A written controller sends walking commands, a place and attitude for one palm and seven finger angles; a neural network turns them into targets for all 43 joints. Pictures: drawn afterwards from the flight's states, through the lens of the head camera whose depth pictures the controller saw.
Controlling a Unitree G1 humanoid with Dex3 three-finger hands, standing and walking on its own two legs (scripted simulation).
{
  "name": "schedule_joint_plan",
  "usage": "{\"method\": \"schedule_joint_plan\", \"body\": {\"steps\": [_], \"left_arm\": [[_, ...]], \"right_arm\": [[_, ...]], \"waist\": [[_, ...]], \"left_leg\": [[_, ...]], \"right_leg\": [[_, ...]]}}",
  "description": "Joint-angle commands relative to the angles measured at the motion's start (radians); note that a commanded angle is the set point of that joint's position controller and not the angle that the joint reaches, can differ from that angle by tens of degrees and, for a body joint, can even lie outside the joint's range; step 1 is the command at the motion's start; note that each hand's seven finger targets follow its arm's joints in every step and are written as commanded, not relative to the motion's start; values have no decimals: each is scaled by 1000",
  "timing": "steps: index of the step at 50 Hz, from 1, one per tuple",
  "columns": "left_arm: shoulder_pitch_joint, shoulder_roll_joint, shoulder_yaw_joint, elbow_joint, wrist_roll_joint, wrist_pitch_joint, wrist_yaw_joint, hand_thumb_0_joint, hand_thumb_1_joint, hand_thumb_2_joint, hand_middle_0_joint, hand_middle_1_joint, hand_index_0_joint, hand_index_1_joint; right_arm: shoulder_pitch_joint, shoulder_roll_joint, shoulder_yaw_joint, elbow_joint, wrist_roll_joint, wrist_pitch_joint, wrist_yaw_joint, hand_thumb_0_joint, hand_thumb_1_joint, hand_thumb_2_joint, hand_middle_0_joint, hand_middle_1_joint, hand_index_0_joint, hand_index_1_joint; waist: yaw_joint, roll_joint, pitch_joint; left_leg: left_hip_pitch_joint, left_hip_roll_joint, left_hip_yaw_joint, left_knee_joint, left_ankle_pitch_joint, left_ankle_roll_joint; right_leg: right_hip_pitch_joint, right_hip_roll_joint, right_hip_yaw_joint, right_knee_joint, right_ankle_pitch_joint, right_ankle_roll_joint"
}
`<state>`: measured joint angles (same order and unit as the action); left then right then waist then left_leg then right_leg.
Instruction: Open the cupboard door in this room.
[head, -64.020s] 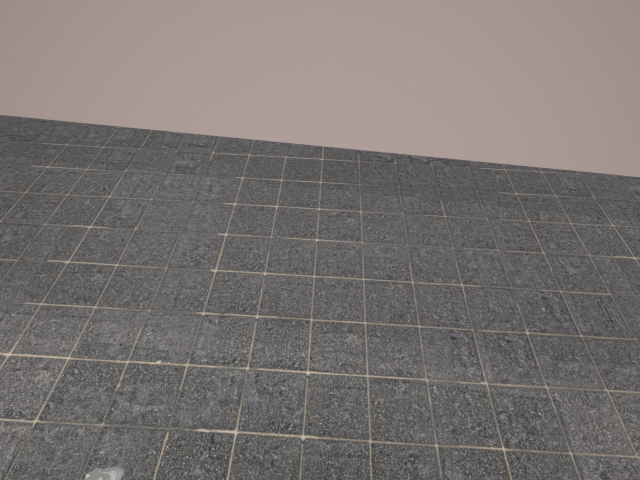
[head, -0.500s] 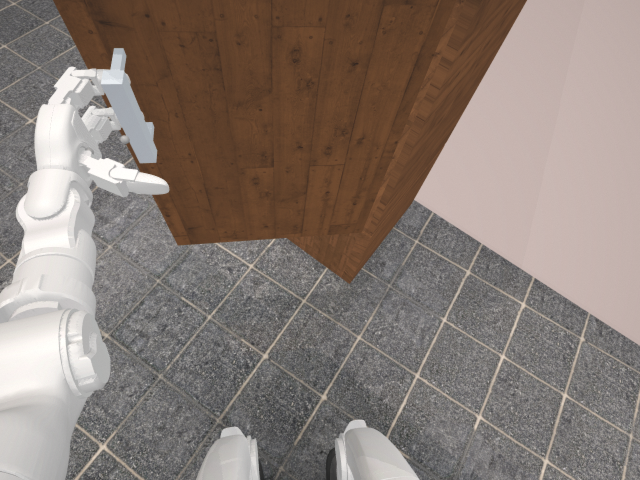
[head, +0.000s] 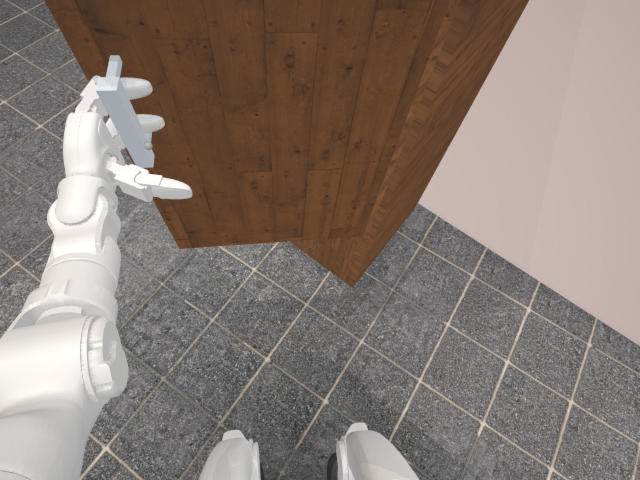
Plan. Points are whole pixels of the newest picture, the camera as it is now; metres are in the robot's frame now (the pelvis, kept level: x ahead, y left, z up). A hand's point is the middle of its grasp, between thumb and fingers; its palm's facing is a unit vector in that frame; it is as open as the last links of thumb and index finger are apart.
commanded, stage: slide the fingers in behind the handle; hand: left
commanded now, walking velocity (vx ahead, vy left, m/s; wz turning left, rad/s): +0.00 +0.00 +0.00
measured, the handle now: (130, 115) +0.56 +0.20 +0.08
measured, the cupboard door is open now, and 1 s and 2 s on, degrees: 44 45 72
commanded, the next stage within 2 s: close the thumb around the handle in 0.42 s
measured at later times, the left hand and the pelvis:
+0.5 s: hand (150, 145) +0.51 +0.17 +0.08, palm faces +0.04 -1.00 -0.01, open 14.0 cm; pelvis +0.00 +0.00 +0.00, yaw +0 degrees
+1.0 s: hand (149, 145) +0.51 +0.17 +0.08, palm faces +0.05 -1.00 -0.01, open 8.0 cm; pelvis +0.00 +0.00 +0.00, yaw +0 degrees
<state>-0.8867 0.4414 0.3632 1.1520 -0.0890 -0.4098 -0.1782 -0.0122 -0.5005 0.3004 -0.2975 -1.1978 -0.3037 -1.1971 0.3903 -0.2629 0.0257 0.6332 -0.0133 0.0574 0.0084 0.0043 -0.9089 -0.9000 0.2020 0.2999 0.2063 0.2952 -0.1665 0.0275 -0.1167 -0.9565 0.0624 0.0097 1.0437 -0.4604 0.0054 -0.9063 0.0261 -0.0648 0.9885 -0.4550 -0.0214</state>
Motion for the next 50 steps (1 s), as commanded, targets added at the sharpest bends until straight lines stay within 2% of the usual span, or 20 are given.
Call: {"method": "schedule_joint_plan", "body": {"steps": [1, 3, 5, 8, 14, 17, 19, 20, 21, 22, 24, 25, 26, 27, 34, 35, 38, 45, 47, 50], "left_arm": [[-443, 199, 10, -175, -5, -64, 15, 0, -500, 300, -300, -1200, -300, -1200], [-451, 217, 13, -173, 5, -53, 20, 0, -500, 300, -300, -1200, -300, -1200], [-484, 231, 10, -211, 17, -65, 18, 0, -500, 300, -300, -1200, -300, -1200], [-473, 212, 16, -197, -7, -64, 12, 0, -500, 300, -300, -1200, -300, -1200], [-441, 230, 32, -214, -6, -77, 9, 0, -500, 300, -300, -1200, -300, -1200], [-455, 212, 12, -193, -6, -67, 9, 0, -500, 300, -300, -1200, -300, -1200], [-466, 248, 40, -207, -5, -70, 10, 0, -500, 300, -300, -1200, -300, -1200], [-463, 243, 32, -216, 1, -74, 11, 0, -500, 300, -300, -1200, -300, -1200], [-468, 192, -6, -225, 0, -75, 9, 0, -500, 300, -300, -1200, -300, -1200], [-464, 168, -17, -216, -5, -74, 11, 0, -500, 300, -300, -1200, -300, -1200], [-444, 203, 21, -189, -13, -72, 16, 0, -500, 300, -300, -1200, -300, -1200], [-453, 227, 30, -196, -6, -74, 18, 0, -500, 300, -300, -1200, -300, -1200], [-450, 198, 5, -187, -1, -72, 18, 0, -500, 300, -300, -1200, -300, -1200], [-473, 181, -13, -195, 1, -73, 18, 0, -444, 324, -304, -1206, -304, -1206], [-474, 164, -14, -233, -3, -87, 26, 0, -52, 492, -332, -1248, -332, -1248], [-457, 187, 5, -222, -1, -86, 27, 0, 4, 516, -336, -1254, -336, -1254], [-458, 162, -22, -216, -1, -80, 24, 0, 172, 588, -348, -1272, -348, -1272], [-463, 169, -13, -207, 2, -86, 32, 0, 564, 756, -376, -1314, -376, -1314], [-470, 138, -40, -197, 3, -82, 32, 0, 676, 804, -384, -1326, -384, -1326], [-467, 170, -7, -233, -2, -92, 35, 0, 844, 876, -396, -1344, -396, -1344]], "right_arm": [[169, -167, -63, -37, -1, -18, -9, 0, -900, -900, 200, 300, 200, 300], [166, -170, -61, -44, 0, -17, -8, 0, -900, -900, 200, 300, 200, 300], [167, -167, -61, -45, 0, -18, -12, 0, -900, -900, 200, 300, 200, 300], [169, -167, -62, -42, -1, -21, -12, 0, -900, -900, 200, 300, 200, 300], [173, -166, -63, -44, -2, -22, -11, 0, -900, -900, 200, 300, 200, 300], [166, -165, -61, -42, 2, -21, -12, 0, -900, -900, 200, 300, 200, 300], [173, -170, -62, -43, 1, -23, -15, 0, -900, -900, 200, 300, 200, 300], [172, -168, -63, -42, 2, -22, -15, 0, -900, -900, 200, 300, 200, 300], [166, -161, -63, -43, 1, -24, -12, 0, -900, -900, 200, 300, 200, 300], [165, -162, -65, -37, 0, -26, -10, 0, -900, -900, 200, 300, 200, 300], [176, -170, -64, -36, -3, -25, -11, 0, -900, -900, 200, 300, 200, 300], [170, -173, -64, -36, -1, -24, -12, 0, -900, -900, 200, 300, 200, 300], [167, -169, -63, -38, -1, -23, -11, 0, -900, -900, 200, 300, 200, 300], [167, -167, -63, -35, 0, -24, -10, 0, -900, -900, 200, 300, 200, 300], [171, -167, -67, -37, -7, -24, -7, 0, -900, -900, 200, 300, 200, 300], [172, -170, -68, -33, -5, -22, -6, 0, -900, -900, 200, 300, 200, 300], [163, -165, -65, -37, -2, -19, -6, 0, -900, -900, 200, 300, 200, 300], [166, -169, -66, -30, -5, -20, -8, 0, -900, -900, 200, 300, 200, 300], [166, -168, -68, -28, -4, -20, -8, 0, -900, -900, 200, 300, 200, 300], [173, -171, -72, -29, -7, -22, -5, 0, -900, -900, 200, 300, 200, 300]], "waist": [[-23, 65, -434], [-22, 59, -415], [-15, 125, -474], [-24, 58, -465], [-4, 102, -484], [-20, 69, -436], [-12, 78, -456], [-7, 111, -483], [-12, 132, -480], [-22, 112, -466], [-15, 71, -447], [-11, 86, -459], [-17, 89, -448], [-27, 85, -436], [-18, 117, -486], [-10, 110, -491], [-20, 88, -453], [-16, 107, -456], [-31, 95, -441], [-13, 118, -508]], "left_leg": [[335, -45, -42, -84, 367, 27], [298, -50, -33, -90, 318, 32], [346, -49, -38, -84, 350, 28], [323, -49, -36, -81, 357, 31], [351, -49, -35, -80, 388, 29], [312, -48, -33, -88, 338, 31], [320, -50, -35, -87, 345, 32], [349, -49, -38, -89, 370, 27], [374, -47, -41, -87, 378, 24], [381, -45, -42, -84, 372, 25], [353, -47, -44, -88, 369, 28], [352, -46, -44, -89, 366, 25], [349, -47, -43, -89, 357, 26], [354, -45, -45, -90, 351, 26], [414, -44, -53, -85, 411, 23], [416, -43, -53, -85, 417, 21], [377, -45, -48, -93, 379, 23], [408, -41, -60, -91, 397, 18], [402, -40, -56, -88, 387, 20], [436, -42, -57, -83, 429, 18]], "right_leg": [[176, 26, 41, -110, 377, 9], [193, 23, 50, -121, 353, 11], [180, 21, 49, -106, 365, 5], [209, 24, 51, -114, 386, 10], [210, 25, 49, -105, 407, 4], [203, 25, 52, -117, 375, 10], [212, 24, 52, -112, 377, 6], [202, 23, 49, -106, 386, 5], [175, 23, 43, -105, 380, 4], [155, 25, 39, -111, 367, 5], [175, 28, 38, -110, 367, 4], [174, 24, 41, -107, 366, 5], [165, 24, 41, -111, 357, 6], [151, 24, 39, -113, 349, 7], [144, 27, 30, -99, 375, 1], [149, 27, 32, -103, 380, 2], [162, 27, 34, -110, 368, 5], [126, 27, 27, -104, 352, 1], [111, 26, 27, -108, 346, 4], [141, 27, 29, -100, 380, 2]]}}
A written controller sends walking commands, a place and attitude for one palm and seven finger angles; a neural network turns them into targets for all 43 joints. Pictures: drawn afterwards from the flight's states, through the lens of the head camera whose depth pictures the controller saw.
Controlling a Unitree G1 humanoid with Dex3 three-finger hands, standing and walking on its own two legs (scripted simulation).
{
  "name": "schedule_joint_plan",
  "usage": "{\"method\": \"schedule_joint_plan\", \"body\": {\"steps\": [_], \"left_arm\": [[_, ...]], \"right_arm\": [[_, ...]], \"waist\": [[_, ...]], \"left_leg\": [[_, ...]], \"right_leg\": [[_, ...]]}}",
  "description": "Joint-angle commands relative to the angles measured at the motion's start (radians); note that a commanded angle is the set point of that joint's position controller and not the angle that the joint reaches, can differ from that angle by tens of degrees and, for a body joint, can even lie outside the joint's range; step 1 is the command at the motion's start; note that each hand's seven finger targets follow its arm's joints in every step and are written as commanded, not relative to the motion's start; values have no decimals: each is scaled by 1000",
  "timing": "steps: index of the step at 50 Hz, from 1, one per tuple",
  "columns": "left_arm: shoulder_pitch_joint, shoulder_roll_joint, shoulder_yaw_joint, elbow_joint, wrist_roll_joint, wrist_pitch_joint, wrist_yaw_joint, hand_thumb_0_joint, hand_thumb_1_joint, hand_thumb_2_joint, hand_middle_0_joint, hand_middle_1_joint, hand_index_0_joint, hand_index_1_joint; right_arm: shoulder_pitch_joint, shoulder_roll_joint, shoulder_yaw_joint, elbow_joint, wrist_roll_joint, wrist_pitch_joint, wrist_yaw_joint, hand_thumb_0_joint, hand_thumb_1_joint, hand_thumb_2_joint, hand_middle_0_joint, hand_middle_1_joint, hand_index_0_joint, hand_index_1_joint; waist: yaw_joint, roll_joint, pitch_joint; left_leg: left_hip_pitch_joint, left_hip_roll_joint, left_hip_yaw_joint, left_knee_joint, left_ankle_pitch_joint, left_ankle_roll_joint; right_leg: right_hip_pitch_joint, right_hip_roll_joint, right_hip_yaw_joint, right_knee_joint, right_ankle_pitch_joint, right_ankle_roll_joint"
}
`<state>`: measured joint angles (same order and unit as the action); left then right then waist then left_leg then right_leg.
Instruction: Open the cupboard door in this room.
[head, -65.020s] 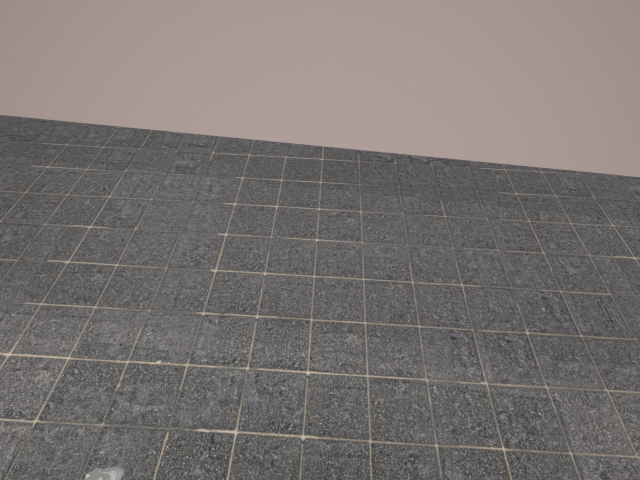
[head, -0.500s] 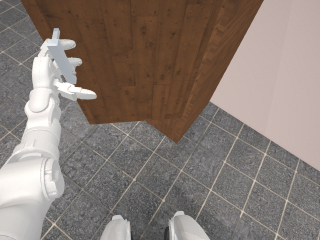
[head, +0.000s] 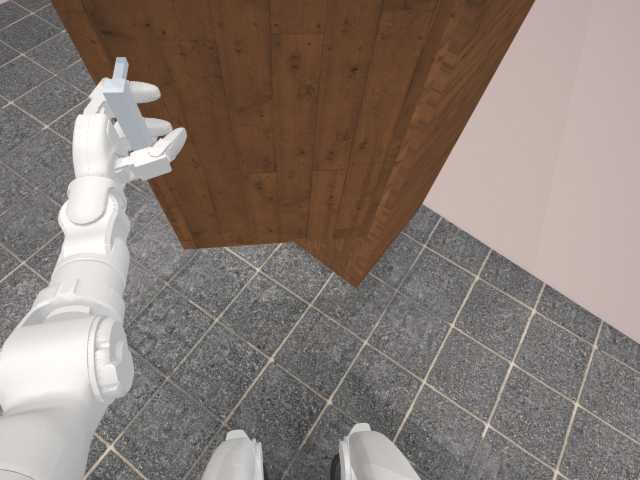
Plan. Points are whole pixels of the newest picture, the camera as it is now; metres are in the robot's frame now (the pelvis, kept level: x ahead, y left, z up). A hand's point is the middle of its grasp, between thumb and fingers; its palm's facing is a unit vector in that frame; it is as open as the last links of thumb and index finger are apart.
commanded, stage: close the thumb around the handle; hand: left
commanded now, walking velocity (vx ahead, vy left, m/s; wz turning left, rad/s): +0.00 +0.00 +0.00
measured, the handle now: (136, 116) +0.55 +0.19 +0.08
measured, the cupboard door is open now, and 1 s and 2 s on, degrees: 45 72 83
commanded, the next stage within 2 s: pull the door open along its arc in 0.22 s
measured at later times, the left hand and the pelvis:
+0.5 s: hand (155, 154) +0.49 +0.17 +0.08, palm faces +0.04 -1.00 -0.01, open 5.5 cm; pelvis +0.00 +0.00 +0.01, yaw -1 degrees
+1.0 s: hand (205, 268) +0.34 +0.10 +0.08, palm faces +0.28 -0.96 +0.02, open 6.1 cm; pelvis +0.01 -0.01 +0.02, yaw +0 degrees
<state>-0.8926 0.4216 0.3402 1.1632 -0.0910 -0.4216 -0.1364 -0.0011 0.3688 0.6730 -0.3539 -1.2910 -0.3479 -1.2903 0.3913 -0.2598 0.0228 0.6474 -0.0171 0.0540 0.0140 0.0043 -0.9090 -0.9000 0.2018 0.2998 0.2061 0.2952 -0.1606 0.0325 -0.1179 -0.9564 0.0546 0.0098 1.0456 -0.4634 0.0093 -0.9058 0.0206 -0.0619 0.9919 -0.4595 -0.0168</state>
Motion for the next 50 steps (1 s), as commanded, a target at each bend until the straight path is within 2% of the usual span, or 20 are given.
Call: {"method": "schedule_joint_plan", "body": {"steps": [1, 4, 6, 8, 10, 11, 13, 17, 20, 23, 25, 33, 35, 36, 37, 39, 41, 43, 49, 50], "left_arm": [[-446, 192, 15, -234, 3, -77, -8, 0, 900, 900, -400, -1350, -400, -1350], [-447, 153, -11, -245, -6, -79, -14, 0, 900, 900, -400, -1350, -400, -1350], [-435, 211, 33, -230, -2, -76, -10, 0, 900, 900, -400, -1350, -400, -1350], [-449, 166, -7, -239, -2, -74, -14, 0, 900, 900, -400, -1350, -400, -1350], [-441, 184, 13, -252, -4, -83, -12, 0, 900, 900, -400, -1350, -400, -1350], [-424, 199, 29, -251, -5, -82, -10, 0, 900, 900, -400, -1350, -400, -1350], [-423, 173, 5, -256, -6, -82, -14, 0, 900, 900, -400, -1350, -400, -1350], [-430, 242, 51, -262, -4, -88, -15, 0, 900, 900, -400, -1350, -400, -1350], [-335, 212, 45, -272, -13, -90, -29, 0, 900, 900, -400, -1350, -400, -1350], [-238, 179, 37, -313, -36, -82, -38, 0, 900, 900, -400, -1350, -400, -1350], [-172, 181, 46, -383, -46, -82, -39, 0, 900, 900, -400, -1350, -400, -1350], [279, 19, -41, -685, -100, -47, -21, 0, 900, 900, -400, -1350, -400, -1350], [380, 28, -28, -742, -106, -39, -10, 0, 900, 900, -400, -1350, -400, -1350], [396, -9, 107, -807, -175, -28, 133, 0, 900, 900, -400, -1350, -400, -1350], [462, -104, 2, -838, -142, -15, 198, 0, 900, 900, -400, -1350, -400, -1350], [576, -98, 12, -902, -85, -9, 317, 0, 900, 900, -400, -1350, -400, -1350], [639, -150, -57, -998, -10, -10, 402, 0, 900, 900, -400, -1350, -400, -1350], [683, -207, -120, -1050, 35, -5, 461, 0, 900, 900, -400, -1350, -400, -1350], [707, -306, -224, -1112, 82, 16, 566, 0, 900, 900, -400, -1350, -400, -1350], [726, -336, -247, -1114, 85, 23, 584, 0, 900, 900, -400, -1350, -400, -1350]], "right_arm": [[171, -173, -67, -43, -3, -17, -12, 0, -900, -900, 200, 300, 200, 300], [166, -168, -64, -49, -2, -18, -9, 0, -900, -900, 200, 300, 200, 300], [167, -175, -67, -44, 0, -13, -12, 0, -900, -900, 200, 300, 200, 300], [158, -167, -64, -46, 2, -15, -12, 0, -900, -900, 200, 300, 200, 300], [162, -169, -66, -44, -1, -16, -12, 0, -900, -900, 200, 300, 200, 300], [164, -170, -67, -47, -1, -15, -12, 0, -900, -900, 200, 300, 200, 300], [153, -165, -66, -50, 3, -16, -12, 0, -900, -900, 200, 300, 200, 300], [158, -172, -65, -45, 2, -14, -17, 0, -900, -900, 200, 300, 200, 300], [146, -165, -65, -64, 7, -12, -15, 0, -900, -900, 200, 300, 200, 300], [128, -160, -68, -89, 12, -10, -10, 0, -900, -900, 200, 300, 200, 300], [122, -160, -74, -103, 16, -9, -9, 0, -900, -900, 200, 300, 200, 300], [35, -134, -80, -178, 40, -23, 7, 0, -900, -900, 200, 300, 200, 300], [13, -132, -80, -191, 42, -26, 4, 0, -900, -900, 200, 300, 200, 300], [-29, -96, -80, -197, 34, -36, 2, 0, -900, -900, 200, 300, 200, 300], [-46, -91, -74, -203, 28, -47, 10, 0, -900, -900, 200, 300, 200, 300], [-59, -90, -75, -205, 11, -54, 18, 0, -900, -900, 200, 300, 200, 300], [-80, -75, -74, -216, -5, -53, 26, 0, -900, -900, 200, 300, 200, 300], [-102, -66, -74, -222, -14, -47, 29, 0, -900, -900, 200, 300, 200, 300], [-182, -47, -64, -225, -28, -38, 1, 0, -900, -900, 200, 300, 200, 300], [-204, -40, -61, -230, -30, -39, -2, 0, -900, -900, 200, 300, 200, 300]], "waist": [[-20, 100, -503], [-22, 103, -472], [-13, 84, -472], [-23, 86, -453], [-12, 113, -484], [-8, 81, -494], [-15, 87, -471], [-6, 80, -483], [19, 105, -488], [39, 71, -475], [57, 62, -521], [115, 12, -416], [129, -5, -381], [212, -21, -363], [185, 18, -338], [199, -36, -317], [203, -3, -343], [196, -34, -317], [180, -93, -244], [185, -72, -224]], "left_leg": [[431, -33, -58, -86, 440, 14], [422, -35, -56, -92, 429, 16], [399, -35, -53, -91, 410, 15], [395, -36, -51, -97, 393, 17], [423, -36, -53, -94, 429, 14], [411, -37, -51, -92, 430, 16], [397, -39, -44, -94, 409, 17], [389, -38, -46, -94, 428, 18], [409, -40, -37, -104, 448, 15], [385, -44, -23, -121, 428, 17], [411, -45, -20, -127, 474, 18], [405, -50, 18, -193, 477, 22], [390, -52, 23, -206, 467, 21], [351, -54, 30, -220, 448, 6], [374, -57, 31, -227, 431, 0], [368, -54, 24, -224, 439, 1], [386, -54, 27, -223, 459, -2], [390, -53, 23, -222, 445, -4], [386, -60, 13, -228, 301, 0], [383, -64, 16, -230, 279, -1]], "right_leg": [[145, 32, 24, -102, 391, -3], [143, 35, 22, -106, 385, -5], [160, 33, 28, -109, 384, -3], [157, 33, 27, -114, 374, -1], [160, 33, 26, -107, 395, -4], [180, 34, 28, -107, 405, -2], [179, 33, 31, -115, 400, -1], [207, 32, 36, -108, 428, -1], [220, 32, 33, -110, 440, -5], [273, 33, 34, -123, 453, -3], [313, 34, 34, -118, 501, -4], [424, 26, 31, -162, 569, -3], [447, 21, 34, -164, 577, -3], [460, 20, 17, -176, 535, 0], [443, 21, 13, -172, 508, 1], [447, 18, 8, -163, 497, -2], [465, 6, 15, -145, 521, -4], [465, 0, 16, -151, 516, -6], [452, -12, 38, -204, 389, -3], [444, -16, 41, -212, 367, -2]]}}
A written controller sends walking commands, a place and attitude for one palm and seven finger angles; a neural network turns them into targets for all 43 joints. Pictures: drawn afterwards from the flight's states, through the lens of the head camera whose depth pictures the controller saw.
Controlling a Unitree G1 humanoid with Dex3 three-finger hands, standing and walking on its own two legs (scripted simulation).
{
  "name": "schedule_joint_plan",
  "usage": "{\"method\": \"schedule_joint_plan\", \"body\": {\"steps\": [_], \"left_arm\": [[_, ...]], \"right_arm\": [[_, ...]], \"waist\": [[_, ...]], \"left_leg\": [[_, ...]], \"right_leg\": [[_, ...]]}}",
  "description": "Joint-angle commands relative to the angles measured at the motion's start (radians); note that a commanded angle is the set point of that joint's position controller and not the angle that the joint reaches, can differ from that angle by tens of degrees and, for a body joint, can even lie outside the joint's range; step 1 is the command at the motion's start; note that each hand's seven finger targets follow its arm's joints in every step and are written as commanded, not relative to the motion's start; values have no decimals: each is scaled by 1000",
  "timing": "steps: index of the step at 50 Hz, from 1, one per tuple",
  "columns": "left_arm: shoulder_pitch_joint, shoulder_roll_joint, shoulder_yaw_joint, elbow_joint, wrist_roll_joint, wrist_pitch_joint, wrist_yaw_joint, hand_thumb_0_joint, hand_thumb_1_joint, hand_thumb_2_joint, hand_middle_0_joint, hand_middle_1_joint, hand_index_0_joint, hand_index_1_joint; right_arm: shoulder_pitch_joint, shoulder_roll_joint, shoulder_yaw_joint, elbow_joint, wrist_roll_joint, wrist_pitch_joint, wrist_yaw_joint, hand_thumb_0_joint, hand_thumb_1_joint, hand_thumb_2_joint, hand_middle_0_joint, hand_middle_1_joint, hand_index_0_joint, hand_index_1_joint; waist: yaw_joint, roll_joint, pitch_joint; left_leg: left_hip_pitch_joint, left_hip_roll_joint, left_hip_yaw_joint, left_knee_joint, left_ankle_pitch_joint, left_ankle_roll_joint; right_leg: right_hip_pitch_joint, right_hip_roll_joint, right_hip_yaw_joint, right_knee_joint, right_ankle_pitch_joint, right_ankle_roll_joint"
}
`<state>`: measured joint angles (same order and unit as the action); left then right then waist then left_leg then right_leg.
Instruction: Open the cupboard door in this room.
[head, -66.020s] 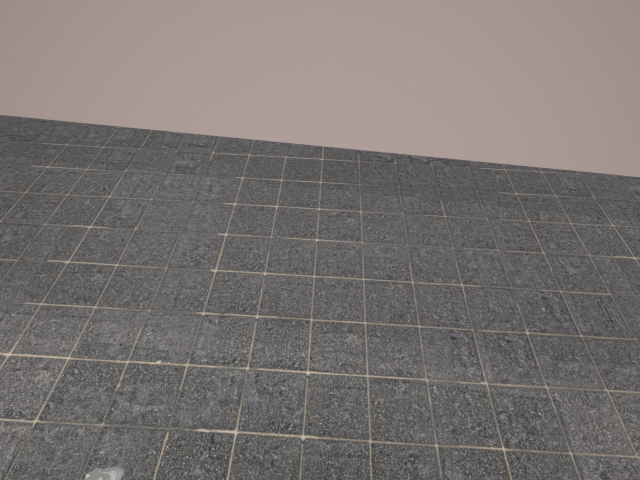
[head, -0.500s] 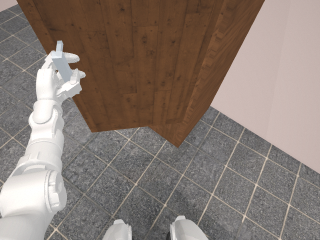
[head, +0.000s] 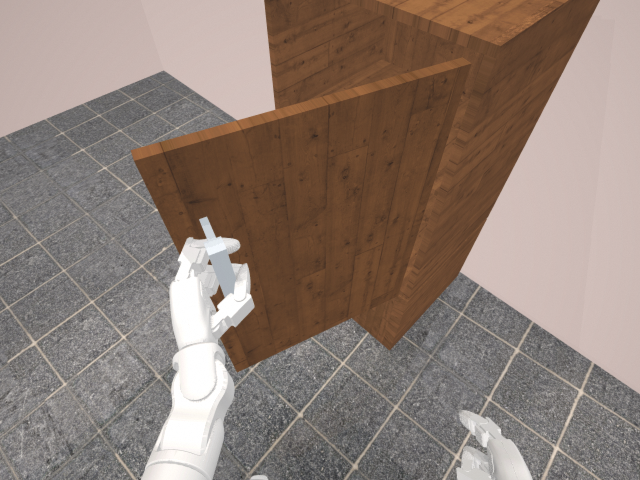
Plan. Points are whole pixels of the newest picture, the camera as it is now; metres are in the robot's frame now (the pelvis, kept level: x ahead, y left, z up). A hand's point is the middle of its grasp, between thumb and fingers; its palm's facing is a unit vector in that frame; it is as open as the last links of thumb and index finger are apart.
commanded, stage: pull the door open along its arc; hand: left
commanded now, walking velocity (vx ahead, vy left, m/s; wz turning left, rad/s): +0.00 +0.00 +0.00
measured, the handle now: (220, 264) +0.37 +0.15 +0.05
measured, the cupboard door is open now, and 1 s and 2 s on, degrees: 72 83 86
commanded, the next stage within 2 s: open thumb and fingers to let go in 0.36 s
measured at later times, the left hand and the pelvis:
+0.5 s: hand (294, 346) +0.26 +0.04 +0.06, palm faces +0.34 -0.94 -0.02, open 5.9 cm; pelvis +0.00 -0.04 +0.00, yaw +3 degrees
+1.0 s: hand (281, 334) +0.28 +0.06 +0.06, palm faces +0.37 -0.93 +0.00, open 12.7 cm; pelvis -0.01 -0.02 +0.00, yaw +3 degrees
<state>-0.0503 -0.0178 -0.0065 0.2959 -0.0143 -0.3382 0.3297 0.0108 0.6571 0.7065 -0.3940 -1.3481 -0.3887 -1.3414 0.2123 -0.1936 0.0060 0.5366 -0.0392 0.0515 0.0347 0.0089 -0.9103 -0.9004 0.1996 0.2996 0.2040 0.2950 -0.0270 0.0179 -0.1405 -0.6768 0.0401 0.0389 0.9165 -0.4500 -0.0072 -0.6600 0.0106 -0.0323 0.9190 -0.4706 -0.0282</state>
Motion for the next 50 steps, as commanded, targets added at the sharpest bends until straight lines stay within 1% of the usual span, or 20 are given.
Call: {"method": "schedule_joint_plan", "body": {"steps": [1, 3, 7, 9, 13, 15, 16, 20, 22, 23, 27, 29, 30, 31, 34, 39, 41, 43, 45, 50], "left_arm": [[-116, 81, 82, -249, 10, -54, 135, 0, 900, 900, -400, -1350, -400, -1350], [-107, 60, 60, -266, 24, -47, 170, 0, 900, 900, -400, -1350, -400, -1350], [-11, -22, -38, -311, 63, -25, 212, 0, 900, 900, -400, -1350, -400, -1350], [42, -46, -77, -333, 84, -11, 214, 0, 900, 900, -400, -1350, -400, -1350], [148, -97, -161, -437, 99, 5, 206, 0, 900, 900, -400, -1350, -400, -1350], [189, -118, -194, -449, 109, 14, 203, 0, 900, 900, -400, -1350, -400, -1350], [196, -131, -210, -459, 113, 16, 205, 0, 900, 900, -400, -1350, -400, -1350], [252, -199, -278, -484, 103, 28, 211, 0, 900, 900, -400, -1350, -400, -1350], [179, -168, -250, -487, 104, 27, 226, 0, 900, 900, -400, -1350, -400, -1350], [72, -132, -217, -474, 106, 24, 242, 0, 900, 900, -400, -1350, -400, -1350], [41, -133, -203, -407, 103, 25, 246, 0, 620, 780, -380, -1320, -380, -1320], [21, -128, -199, -405, 100, 22, 239, 0, 480, 720, -370, -1305, -370, -1305], [31, -139, -210, -401, 102, 23, 234, 0, 410, 690, -365, -1298, -365, -1298], [15, -150, -223, -400, 101, 23, 229, 0, 340, 660, -360, -1290, -360, -1290], [35, -148, -221, -398, 99, 25, 217, 0, 130, 570, -345, -1268, -345, -1268], [-20, -134, -212, -376, 95, 22, 217, 0, -220, 420, -320, -1230, -320, -1230], [-41, -147, -222, -378, 100, 16, 222, 0, -360, 360, -310, -1215, -310, -1215], [-35, -141, -213, -368, 102, 14, 228, 0, -500, 300, -300, -1200, -300, -1200], [-42, -140, -210, -365, 99, 18, 231, 0, -500, 300, -300, -1200, -300, -1200], [-91, -162, -224, -329, 101, 32, 246, 0, -500, 300, -258, -950, -258, -950]], "right_arm": [[-36, -102, -41, -117, -9, -38, -25, 0, -900, -900, 200, 300, 200, 300], [-50, -94, -38, -115, -15, -40, -28, 0, -900, -900, 200, 300, 200, 300], [-58, -80, -38, -121, -22, -47, -22, 0, -900, -900, 200, 300, 200, 300], [-52, -78, -38, -126, -25, -53, -22, 0, -900, -900, 200, 300, 200, 300], [-66, -65, -35, -146, -27, -67, -24, 0, -900, -900, 200, 300, 200, 300], [-73, -62, -31, -149, -28, -77, -26, 0, -900, -900, 200, 300, 200, 300], [-79, -60, -29, -150, -27, -83, -27, 0, -900, -900, 200, 300, 200, 300], [-93, -52, -25, -152, -25, -120, -19, 0, -900, -900, 200, 300, 200, 300], [-93, -58, -26, -138, -27, -128, -23, 0, -900, -900, 200, 300, 200, 300], [-97, -61, -23, -122, -30, -129, -29, 0, -900, -900, 200, 300, 200, 300], [-103, -59, -25, -107, -31, -134, -40, 0, -900, -900, 200, 300, 200, 300], [-95, -63, -30, -105, -30, -133, -42, 0, -900, -900, 200, 300, 200, 300], [-95, -63, -31, -108, -30, -131, -41, 0, -900, -900, 200, 300, 200, 300], [-87, -65, -30, -107, -30, -130, -39, 0, -900, -900, 200, 300, 200, 300], [-77, -68, -34, -116, -27, -125, -38, 0, -900, -900, 200, 300, 200, 300], [-90, -71, -31, -116, -26, -121, -41, 0, -900, -900, 200, 300, 200, 300], [-96, -69, -31, -117, -27, -122, -41, 0, -900, -900, 200, 300, 200, 300], [-92, -69, -33, -117, -26, -122, -41, 0, -900, -900, 200, 300, 200, 300], [-97, -70, -31, -118, -26, -120, -41, 0, -900, -900, 200, 300, 200, 300], [-105, -71, -28, -118, -27, -116, -41, 0, -900, -900, 200, 300, 200, 300]], "waist": [[45, -76, -196], [50, -72, -200], [45, -64, -216], [37, -105, -211], [32, -100, -212], [25, -126, -178], [26, -108, -165], [23, -116, -157], [18, -105, -157], [5, -106, -138], [10, -128, -147], [13, -145, -177], [16, -126, -191], [8, -126, -196], [16, -134, -204], [7, -151, -166], [8, -121, -176], [14, -124, -185], [17, -101, -193], [11, -100, -162]], "left_leg": [[104, -50, -15, -98, 261, 17], [107, -53, -19, -96, 256, 15], [121, -54, -19, -87, 284, 14], [121, -53, -26, -87, 293, 13], [132, -55, -26, -87, 294, 12], [122, -56, -32, -85, 273, 12], [118, -58, -34, -83, 258, 11], [117, -64, -43, -68, 236, 10], [105, -66, -47, -53, 219, 9], [87, -67, -51, -43, 197, 9], [68, -71, -55, -33, 166, 10], [69, -70, -57, -37, 185, 11], [75, -69, -54, -40, 194, 11], [79, -68, -54, -41, 201, 13], [85, -66, -54, -47, 218, 13], [68, -66, -58, -41, 177, 16], [77, -65, -54, -42, 170, 16], [81, -65, -52, -44, 175, 16], [85, -65, -49, -46, 177, 17], [90, -62, -49, -52, 168, 19]], "right_leg": [[198, -8, 13, -145, 373, 11], [206, -13, 20, -150, 367, 11], [230, -25, 29, -151, 447, 17], [250, -29, 35, -157, 493, 21], [277, -47, 49, -165, 576, 33], [266, -52, 55, -178, 557, 36], [257, -54, 59, -183, 529, 35], [238, -57, 56, -193, 485, 35], [210, -61, 67, -192, 453, 36], [182, -67, 80, -198, 414, 39], [173, -80, 112, -223, 324, 42], [199, -82, 115, -215, 370, 44], [201, -81, 107, -203, 392, 44], [202, -81, 101, -195, 424, 46], [213, -73, 81, -180, 453, 42], [178, -74, 91, -202, 352, 41], [164, -72, 88, -198, 321, 38], [161, -64, 71, -187, 310, 32], [158, -61, 65, -182, 305, 28], [121, -44, 38, -177, 244, 18]]}}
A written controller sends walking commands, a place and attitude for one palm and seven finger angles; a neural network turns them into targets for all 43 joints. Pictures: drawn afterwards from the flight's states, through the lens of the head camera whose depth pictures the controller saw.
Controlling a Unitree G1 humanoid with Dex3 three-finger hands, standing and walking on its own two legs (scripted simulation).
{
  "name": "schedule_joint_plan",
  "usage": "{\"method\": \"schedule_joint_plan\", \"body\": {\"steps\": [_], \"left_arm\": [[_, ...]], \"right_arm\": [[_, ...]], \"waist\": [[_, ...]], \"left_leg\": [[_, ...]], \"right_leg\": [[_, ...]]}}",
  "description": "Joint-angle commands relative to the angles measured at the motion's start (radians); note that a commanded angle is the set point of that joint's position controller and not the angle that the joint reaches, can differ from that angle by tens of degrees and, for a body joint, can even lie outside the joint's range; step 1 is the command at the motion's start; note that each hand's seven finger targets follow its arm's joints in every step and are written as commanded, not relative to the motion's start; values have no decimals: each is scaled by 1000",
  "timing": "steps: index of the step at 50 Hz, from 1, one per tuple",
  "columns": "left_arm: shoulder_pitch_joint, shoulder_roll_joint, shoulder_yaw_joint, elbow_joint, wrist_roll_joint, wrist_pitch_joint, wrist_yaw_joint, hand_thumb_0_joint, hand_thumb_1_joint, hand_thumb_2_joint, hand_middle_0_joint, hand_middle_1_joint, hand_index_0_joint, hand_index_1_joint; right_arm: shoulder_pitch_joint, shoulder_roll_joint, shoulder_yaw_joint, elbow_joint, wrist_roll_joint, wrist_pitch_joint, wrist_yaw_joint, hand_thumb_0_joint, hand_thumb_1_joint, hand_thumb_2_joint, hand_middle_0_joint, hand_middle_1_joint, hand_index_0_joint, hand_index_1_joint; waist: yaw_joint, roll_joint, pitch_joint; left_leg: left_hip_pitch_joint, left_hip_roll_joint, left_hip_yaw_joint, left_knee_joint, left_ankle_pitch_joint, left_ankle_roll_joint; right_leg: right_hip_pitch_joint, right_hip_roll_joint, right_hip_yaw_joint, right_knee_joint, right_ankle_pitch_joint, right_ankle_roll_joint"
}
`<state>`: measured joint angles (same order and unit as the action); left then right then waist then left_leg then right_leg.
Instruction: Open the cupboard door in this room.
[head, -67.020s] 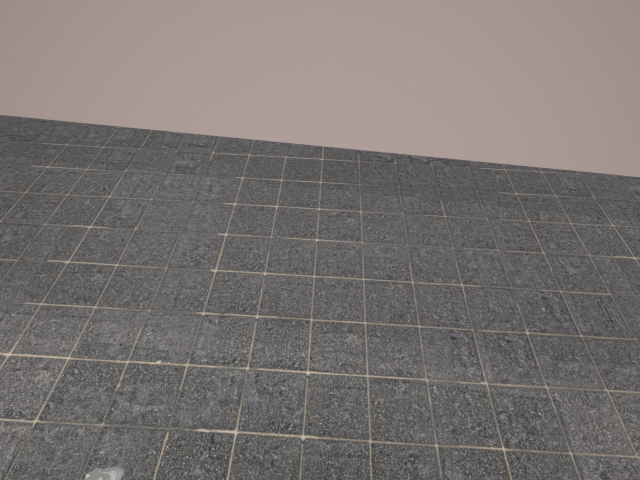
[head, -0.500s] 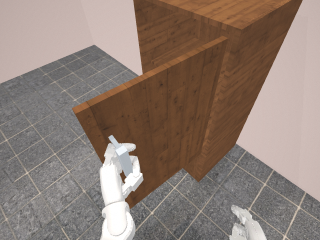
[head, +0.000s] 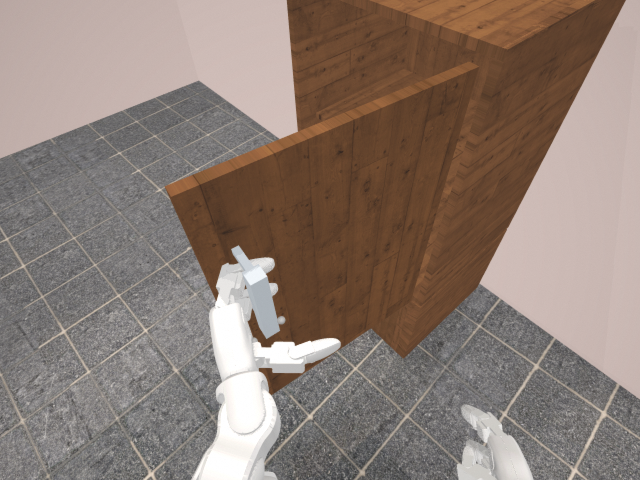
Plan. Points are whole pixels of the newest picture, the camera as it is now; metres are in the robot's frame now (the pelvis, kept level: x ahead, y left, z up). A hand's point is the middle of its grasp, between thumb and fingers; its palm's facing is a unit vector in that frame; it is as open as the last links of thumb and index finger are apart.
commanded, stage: open thumb and fingers to let go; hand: left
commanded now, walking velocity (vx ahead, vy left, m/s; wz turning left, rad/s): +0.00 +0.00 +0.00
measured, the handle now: (255, 293) +0.33 +0.10 +0.06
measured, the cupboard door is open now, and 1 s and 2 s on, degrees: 83 86 86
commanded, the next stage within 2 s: slide the hand sideways off the handle in 0.28 s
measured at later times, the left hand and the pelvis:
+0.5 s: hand (274, 332) +0.28 +0.07 +0.06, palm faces +0.04 -1.00 -0.05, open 15.3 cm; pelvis -0.01 +0.02 -0.01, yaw +0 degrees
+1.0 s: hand (263, 373) +0.23 +0.08 +0.06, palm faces -0.10 -1.00 +0.00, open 16.2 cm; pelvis +0.00 +0.03 -0.01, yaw -2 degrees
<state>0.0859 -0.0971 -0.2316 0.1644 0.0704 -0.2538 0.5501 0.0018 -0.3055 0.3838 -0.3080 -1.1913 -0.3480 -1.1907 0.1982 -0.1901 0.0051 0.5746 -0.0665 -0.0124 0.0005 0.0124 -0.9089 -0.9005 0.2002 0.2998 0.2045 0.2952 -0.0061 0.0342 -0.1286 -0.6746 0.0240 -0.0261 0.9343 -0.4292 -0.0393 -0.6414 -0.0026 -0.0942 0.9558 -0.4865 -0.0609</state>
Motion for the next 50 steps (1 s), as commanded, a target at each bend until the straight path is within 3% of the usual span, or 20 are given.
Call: {"method": "schedule_joint_plan", "body": {"steps": [1, 6, 11, 13, 16, 19, 20, 21, 22, 24, 26, 27, 29, 33, 34, 38, 39, 42, 46, 50], "left_arm": [[-246, -85, 2, -198, 17, -52, 30, 0, -500, 300, -250, -900, -250, -900], [-237, -113, -14, -186, 28, -36, 44, 0, -500, 300, -208, -650, -208, -650], [-276, -159, -56, -190, 35, -14, 55, 0, -500, 300, -167, -400, -167, -400], [-293, -158, -52, -173, 35, -9, 60, 0, -500, 300, -150, -300, -150, -300], [-317, -184, -76, -178, 40, -2, 65, 0, -500, 300, -150, -300, -150, -300], [-333, -170, -61, -155, 38, 8, 70, 0, -500, 300, -150, -300, -150, -300], [-325, -56, -279, -186, 152, -35, -142, 0, -500, 300, -150, -300, -150, -300], [-358, -1, -212, -244, 113, -81, -259, 0, -500, 300, -150, -300, -150, -300], [-346, 20, -215, -280, 90, -107, -347, 0, -500, 300, -150, -300, -150, -300], [-303, 35, -205, -298, 6, -118, -492, 0, -500, 300, -150, -300, -150, -300], [-249, -11, -184, -303, -92, -96, -530, 0, -500, 300, -150, -300, -150, -300], [-245, -10, -156, -293, -122, -80, -522, 0, -500, 300, -150, -300, -150, -300], [-235, 26, -87, -282, -134, -59, -476, 0, -500, 300, -150, -300, -150, -300], [-134, 49, -50, -333, -92, -62, -397, 0, -500, 300, -150, -300, -150, -300], [-101, 74, -30, -343, -82, -62, -387, 0, -500, 300, -150, -300, -150, -300], [-22, 74, -40, -404, -58, -73, -376, 0, -500, 300, -150, -300, -150, -300], [24, 94, -22, -410, -57, -71, -376, 0, -500, 300, -150, -300, -150, -300], [84, 89, -42, -462, -50, -73, -381, 0, -500, 300, -150, -300, -150, -300], [121, 110, -39, -501, -47, -81, -400, 0, -500, 300, -150, -300, -150, -300], [163, 130, -24, -557, -66, -88, -431, 0, -500, 300, -150, -300, -150, -300]], "right_arm": [[-89, -75, -28, -154, -1, -53, -7, 0, -900, -900, 200, 300, 200, 300], [-86, -77, -31, -162, 0, -49, 0, 0, -900, -900, 200, 300, 200, 300], [-96, -77, -27, -166, 3, -48, 11, 0, -900, -900, 200, 300, 200, 300], [-98, -79, -28, -162, 3, -50, 11, 0, -900, -900, 200, 300, 200, 300], [-103, -77, -27, -158, 5, -51, 15, 0, -900, -900, 200, 300, 200, 300], [-107, -79, -27, -153, 5, -50, 13, 0, -900, -900, 200, 300, 200, 300], [-14, -118, -30, -127, 11, -42, 20, 0, -900, -900, 200, 300, 200, 300], [-12, -110, -39, -162, 22, -46, 14, 0, -900, -900, 200, 300, 200, 300], [-12, -112, -38, -176, 27, -53, 9, 0, -900, -900, 200, 300, 200, 300], [-9, -116, -30, -206, 51, -68, -1, 0, -900, -900, 200, 300, 200, 300], [-26, -107, -18, -236, 70, -86, -8, 0, -900, -900, 200, 300, 200, 300], [-35, -109, -13, -241, 76, -92, -12, 0, -900, -900, 200, 300, 200, 300], [-45, -118, -8, -241, 75, -98, -17, 0, -900, -900, 200, 300, 200, 300], [-38, -114, -14, -261, 63, -99, -2, 0, -900, -900, 200, 300, 200, 300], [-37, -115, -15, -264, 59, -96, 1, 0, -900, -900, 200, 300, 200, 300], [-33, -108, -15, -288, 55, -87, 13, 0, -900, -900, 200, 300, 200, 300], [-30, -110, -16, -294, 56, -84, 14, 0, -900, -900, 200, 300, 200, 300], [-27, -105, -13, -312, 56, -76, 17, 0, -900, -900, 200, 300, 200, 300], [-21, -109, -14, -318, 55, -76, 10, 0, -900, -900, 200, 300, 200, 300], [-15, -112, -16, -323, 56, -86, 0, 0, -900, -900, 200, 300, 200, 300]], "waist": [[-10, -115, -186], [1, -101, -209], [-6, -65, -194], [-12, -95, -188], [-13, -72, -194], [-9, -88, -196], [-103, -128, -145], [-74, -98, -215], [-60, -58, -268], [-63, -23, -259], [-53, -38, -208], [-50, -58, -165], [-34, -106, -127], [-8, -102, -165], [8, -81, -175], [13, -51, -164], [22, -74, -167], [14, -52, -141], [-2, -71, -114], [-4, -66, -144]], "left_leg": [[90, -45, 16, -67, 148, 52], [107, -39, 16, -80, 174, 50], [117, -34, 9, -85, 175, 48], [112, -33, 3, -81, 160, 50], [122, -30, -3, -85, 159, 48], [110, -32, -7, -87, 146, 47], [133, -28, -2, -68, 171, 68], [135, -32, -3, -58, 189, 74], [156, -36, 0, -52, 205, 76], [178, -35, -3, -61, 195, 75], [170, -36, -13, -87, 129, 70], [152, -35, -19, -99, 87, 66], [124, -35, -28, -117, 40, 60], [128, -35, -17, -113, 77, 58], [122, -37, -12, -111, 95, 58], [117, -33, -2, -104, 108, 55], [110, -33, -2, -104, 120, 56], [102, -33, 7, -98, 123, 56], [81, -33, 3, -81, 93, 58], [81, -35, 3, -61, 113, 60]], "right_leg": [[97, -30, 100, -210, 258, 51], [96, -10, 63, -181, 254, 35], [69, 1, 37, -163, 231, 26], [53, 4, 36, -166, 203, 27], [42, 7, 26, -155, 190, 23], [43, 8, 25, -157, 171, 22], [-1, -3, 61, -150, 268, 26], [30, -9, 61, -134, 309, 21], [56, -10, 70, -122, 337, 20], [57, -7, 68, -127, 320, 18], [45, 1, 49, -149, 231, 24], [32, 3, 42, -164, 173, 27], [19, 7, 34, -172, 99, 29], [35, 5, 31, -145, 130, 27], [53, 4, 35, -139, 146, 22], [48, 5, 37, -122, 168, 19], [66, 8, 38, -122, 180, 17], [59, 6, 40, -117, 198, 20], [30, 6, 48, -117, 171, 25], [34, 7, 50, -104, 200, 28]]}}
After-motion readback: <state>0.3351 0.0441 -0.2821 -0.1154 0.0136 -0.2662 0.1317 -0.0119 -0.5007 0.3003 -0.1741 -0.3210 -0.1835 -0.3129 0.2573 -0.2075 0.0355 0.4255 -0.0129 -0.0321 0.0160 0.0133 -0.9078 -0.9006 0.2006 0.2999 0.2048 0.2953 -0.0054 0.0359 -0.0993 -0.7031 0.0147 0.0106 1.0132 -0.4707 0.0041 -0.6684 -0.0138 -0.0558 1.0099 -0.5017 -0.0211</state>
